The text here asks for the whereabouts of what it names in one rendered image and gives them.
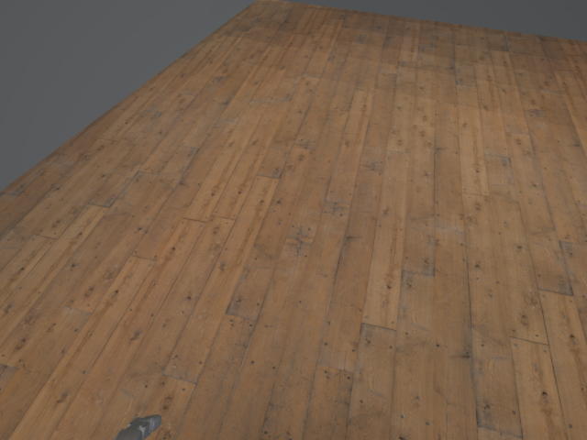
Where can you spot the robot left hand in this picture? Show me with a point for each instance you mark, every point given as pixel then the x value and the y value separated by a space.
pixel 140 428

